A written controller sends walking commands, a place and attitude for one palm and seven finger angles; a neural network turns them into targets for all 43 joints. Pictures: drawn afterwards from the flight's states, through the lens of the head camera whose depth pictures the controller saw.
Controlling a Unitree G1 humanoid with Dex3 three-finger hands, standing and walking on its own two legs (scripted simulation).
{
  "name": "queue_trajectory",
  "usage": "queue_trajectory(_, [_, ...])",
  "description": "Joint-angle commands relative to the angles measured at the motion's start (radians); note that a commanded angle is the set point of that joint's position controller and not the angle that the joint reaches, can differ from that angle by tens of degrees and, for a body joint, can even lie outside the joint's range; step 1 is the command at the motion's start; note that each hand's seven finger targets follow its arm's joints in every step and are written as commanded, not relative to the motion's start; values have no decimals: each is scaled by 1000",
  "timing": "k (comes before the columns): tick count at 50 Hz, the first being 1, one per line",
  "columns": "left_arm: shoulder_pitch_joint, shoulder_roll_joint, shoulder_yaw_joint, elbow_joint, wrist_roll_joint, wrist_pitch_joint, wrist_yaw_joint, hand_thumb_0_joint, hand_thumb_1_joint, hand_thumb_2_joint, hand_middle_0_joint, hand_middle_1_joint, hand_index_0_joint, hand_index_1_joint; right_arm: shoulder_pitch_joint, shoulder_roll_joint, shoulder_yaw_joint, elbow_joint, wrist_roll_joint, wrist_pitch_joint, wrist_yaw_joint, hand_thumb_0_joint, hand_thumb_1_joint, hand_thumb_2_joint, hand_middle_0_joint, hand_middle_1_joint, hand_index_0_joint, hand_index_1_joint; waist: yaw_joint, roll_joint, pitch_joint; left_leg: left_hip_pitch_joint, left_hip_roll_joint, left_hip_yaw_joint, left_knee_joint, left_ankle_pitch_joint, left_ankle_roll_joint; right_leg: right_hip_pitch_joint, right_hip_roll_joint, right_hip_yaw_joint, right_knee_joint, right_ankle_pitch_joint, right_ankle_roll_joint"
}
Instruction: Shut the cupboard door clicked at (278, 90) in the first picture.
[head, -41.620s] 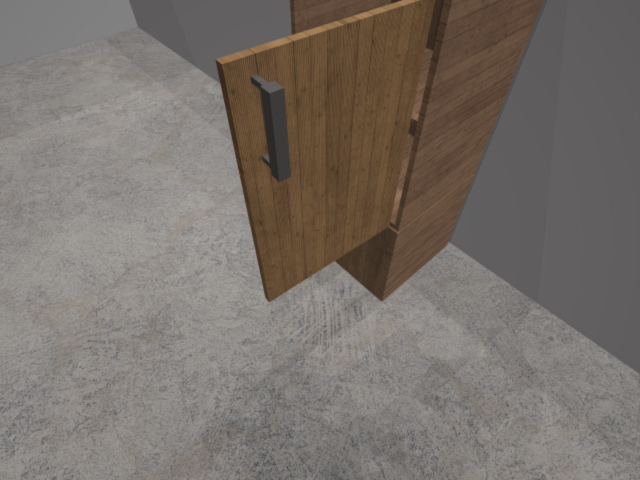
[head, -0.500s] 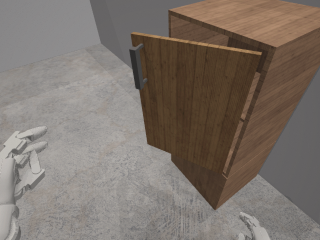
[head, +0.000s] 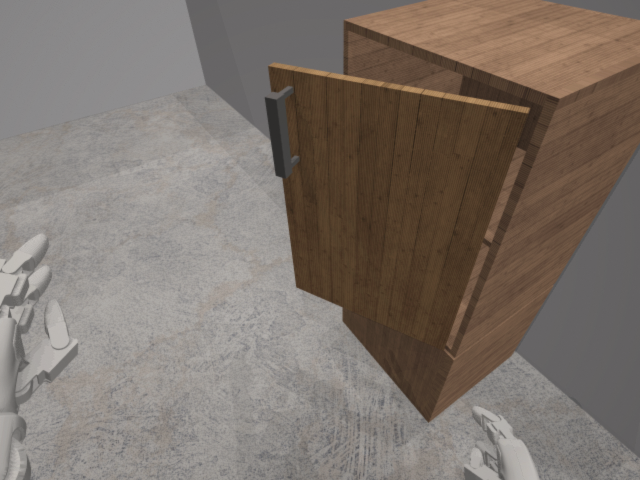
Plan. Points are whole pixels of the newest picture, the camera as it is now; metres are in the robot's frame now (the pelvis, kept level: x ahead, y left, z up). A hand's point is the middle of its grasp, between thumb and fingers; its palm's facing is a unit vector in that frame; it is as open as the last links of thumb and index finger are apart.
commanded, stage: step back with the hand held close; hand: left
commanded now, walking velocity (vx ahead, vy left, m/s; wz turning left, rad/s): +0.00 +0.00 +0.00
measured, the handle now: (285, 132) +0.64 +0.14 +0.14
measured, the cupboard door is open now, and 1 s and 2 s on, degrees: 27 27 27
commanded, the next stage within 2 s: stop stepping back and stand still in 1.46 s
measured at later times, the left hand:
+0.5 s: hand (30, 372) +0.16 +0.29 +0.15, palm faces +0.38 -0.79 -0.49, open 7.4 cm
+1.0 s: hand out of the picture +0.08 +0.29 +0.16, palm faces +0.47 -0.78 -0.42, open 7.4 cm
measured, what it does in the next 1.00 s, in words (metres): shifts its weight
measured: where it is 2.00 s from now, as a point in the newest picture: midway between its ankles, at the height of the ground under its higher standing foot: outside the picture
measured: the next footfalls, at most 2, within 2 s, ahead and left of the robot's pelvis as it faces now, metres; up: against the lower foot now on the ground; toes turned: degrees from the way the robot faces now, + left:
right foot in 1.18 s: -0.12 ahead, -0.11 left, +0.00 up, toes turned +7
left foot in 1.72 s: -0.09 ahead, +0.14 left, +0.00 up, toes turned +0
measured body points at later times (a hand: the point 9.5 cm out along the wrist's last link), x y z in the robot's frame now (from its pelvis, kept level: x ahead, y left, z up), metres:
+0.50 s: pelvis -0.05 +0.03 -0.01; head -0.04 +0.02 +0.44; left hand +0.13 +0.33 +0.18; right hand +0.12 -0.23 -0.09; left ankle -0.01 +0.10 -0.74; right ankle -0.03 -0.12 -0.74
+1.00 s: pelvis -0.12 +0.02 -0.03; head -0.12 +0.04 +0.42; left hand +0.05 +0.33 +0.18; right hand +0.03 -0.22 -0.11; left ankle -0.01 +0.10 -0.74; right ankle -0.03 -0.11 -0.74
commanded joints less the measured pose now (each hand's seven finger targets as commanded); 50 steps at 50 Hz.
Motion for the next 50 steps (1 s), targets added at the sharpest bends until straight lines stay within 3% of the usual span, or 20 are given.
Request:
queue_trajectory(1, [-86,196,125,-219,0,-66,15,0,900,900,-200,-300,-200,-300,-123,-107,-47,-161,-1,-53,-12,0,-900,-900,200,300,200,300,5,-7,-69,31,40,-12,-49,261,-14,-36,-5,-18,-48,212,-3])
queue_trajectory(2, [-165,312,227,-273,-1,-99,22,0,900,900,-200,-300,-200,-300,-127,-142,-59,-191,10,-31,-12,0,-900,-900,200,300,200,300,-28,1,-29,-39,63,-34,10,185,12,-110,-64,67,-82,260,-9])
queue_trajectory(3, [-74,243,171,-196,-2,-103,16,0,900,900,-200,-300,-200,-300,-122,-131,-58,-172,3,-19,-17,0,-900,-900,200,300,200,300,-36,-46,-40,-45,60,-43,37,171,11,-124,-96,77,-77,277,-17])
queue_trajectory(5, [-34,221,145,-194,3,-115,13,0,900,900,-200,-300,-200,-300,-121,-130,-63,-176,7,-2,-16,0,-900,-900,200,300,200,300,-40,-80,-75,-50,63,-42,66,190,6,-136,-123,83,-52,317,-22])
queue_trajectory(10, [37,252,172,-226,-1,-119,29,0,900,900,-200,-300,-200,-300,-112,-137,-76,-195,13,33,-27,0,-900,-900,200,300,200,300,-43,-42,-176,-39,96,-45,78,377,2,-111,-116,60,50,438,-13])
queue_trajectory(14, [57,305,219,-258,-3,-113,41,0,900,900,-200,-300,-200,-300,-116,-147,-83,-214,15,59,-37,0,-900,-900,200,300,200,300,-40,-37,-193,-70,113,-59,71,431,1,-107,-96,57,94,444,-4])
queue_trajectory(16, [51,283,197,-276,-5,-115,43,0,900,900,-200,-300,-200,-300,-110,-145,-80,-227,18,65,-39,0,-900,-900,200,300,200,300,-44,-31,-182,-104,125,-73,54,420,1,-105,-84,53,117,394,-2])
queue_trajectory(19, [78,311,233,-282,-3,-123,50,0,900,900,-200,-300,-200,-300,-104,-157,-85,-230,14,64,-40,0,-900,-900,200,300,200,300,-38,0,-175,-167,140,-95,21,343,10,-90,-66,52,135,319,2])
queue_trajectory(20, [81,280,207,-280,-5,-125,50,0,900,900,-200,-300,-200,-300,-99,-146,-79,-234,16,64,-40,0,-900,-900,200,300,200,300,-42,-9,-161,-195,142,-98,15,316,12,-90,-67,52,140,299,3])
queue_trajectory(24, [70,300,235,-280,7,-144,58,0,900,900,-200,-300,-200,-300,-93,-165,-84,-231,10,48,-40,0,-900,-900,200,300,200,300,-41,19,-119,-349,162,-135,-48,42,35,-56,-44,60,160,155,10])
queue_trajectory(28, [38,258,211,-284,22,-170,63,0,900,900,-200,-300,-200,-300,-74,-162,-80,-235,13,26,-38,0,-900,-900,200,300,200,300,-53,44,-72,-536,176,-166,-104,-284,61,7,-30,67,215,84,11])
queue_trajectory(29, [27,290,242,-296,32,-180,64,0,900,900,-200,-300,-200,-300,-79,-172,-82,-232,9,17,-40,0,-900,-900,200,300,200,300,-49,50,-71,-572,180,-180,-121,-350,66,30,-23,66,223,67,13])
queue_trajectory(33, [-19,249,216,-295,46,-203,69,0,900,900,-200,-300,-200,-300,-57,-167,-81,-225,6,-10,-39,0,-900,-900,200,300,200,300,-54,63,-55,-676,200,-199,-131,-476,82,59,-6,65,288,17,15])
queue_trajectory(34, [-25,279,242,-309,53,-210,69,0,900,900,-200,-300,-200,-300,-58,-174,-84,-219,3,-18,-38,0,-900,-900,200,300,200,300,-52,60,-62,-671,199,-205,-128,-478,81,59,-2,69,285,12,13])
queue_trajectory(38, [-45,246,216,-325,54,-225,73,0,900,900,-200,-300,-200,-300,-41,-162,-82,-210,1,-38,-33,0,-900,-900,200,300,200,300,-59,21,-56,-651,167,-171,-51,-496,68,-18,-29,117,248,-71,-5])
queue_trajectory(39, [-39,282,247,-306,58,-224,77,0,900,900,-200,-300,-200,-300,-44,-166,-84,-202,-5,-41,-33,0,-900,-900,200,300,200,300,-56,-6,-44,-626,154,-161,-21,-485,59,-65,-41,148,206,-115,-14])
queue_trajectory(40, [-40,240,206,-301,52,-225,77,0,900,900,-200,-300,-200,-300,-39,-145,-76,-200,-5,-41,-31,0,-900,-900,200,300,200,300,-60,-46,-33,-578,129,-139,30,-433,43,-137,-71,172,151,-143,-28])
queue_trajectory(44, [-36,288,226,-309,45,-230,93,0,900,900,-200,-300,-200,-300,-38,-139,-75,-170,-16,-40,-19,0,-900,-900,200,300,200,300,-65,-111,-44,-408,80,-100,163,-275,1,-329,-166,267,5,-220,-75])
queue_trajectory(47, [-14,285,220,-335,40,-242,99,0,900,900,-200,-300,-200,-300,-43,-130,-71,-172,-7,-41,-17,0,-900,-900,200,300,200,300,-71,-86,-77,-365,89,-111,125,-253,7,-342,-140,195,29,-207,-54])
queue_trajectory(50, [27,278,248,-343,47,-253,99,0,900,900,-200,-300,-200,-300,-57,-149,-74,-184,-4,-52,-28,0,-900,-900,200,300,200,300,-64,63,-94,-569,188,-212,-74,-422,57,-127,-25,90,235,-123,-7])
